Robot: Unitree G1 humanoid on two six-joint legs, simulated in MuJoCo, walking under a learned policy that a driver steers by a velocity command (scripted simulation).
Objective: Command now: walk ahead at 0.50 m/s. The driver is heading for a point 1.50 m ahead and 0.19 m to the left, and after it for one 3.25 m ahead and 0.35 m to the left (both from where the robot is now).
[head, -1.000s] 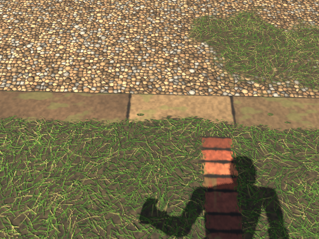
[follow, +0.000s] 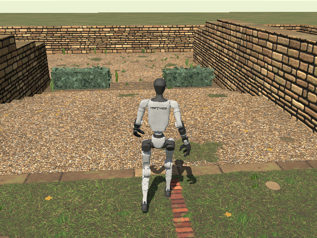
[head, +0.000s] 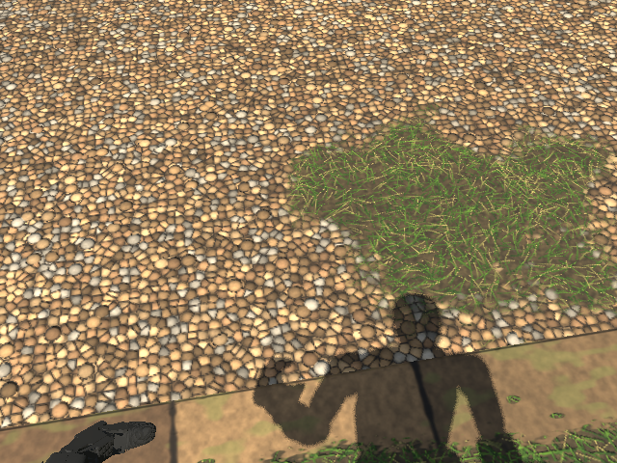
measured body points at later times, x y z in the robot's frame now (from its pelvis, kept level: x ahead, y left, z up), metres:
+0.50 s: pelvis +0.27 +0.03 +0.00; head +0.30 +0.03 +0.45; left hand +0.25 +0.31 -0.13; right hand +0.49 -0.20 -0.08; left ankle +0.39 +0.13 -0.73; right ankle +0.10 -0.10 -0.72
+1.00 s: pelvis +0.53 +0.01 +0.01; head +0.56 +0.01 +0.46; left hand +0.75 +0.24 -0.08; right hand +0.52 -0.27 -0.12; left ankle +0.39 +0.14 -0.72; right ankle +0.68 -0.11 -0.71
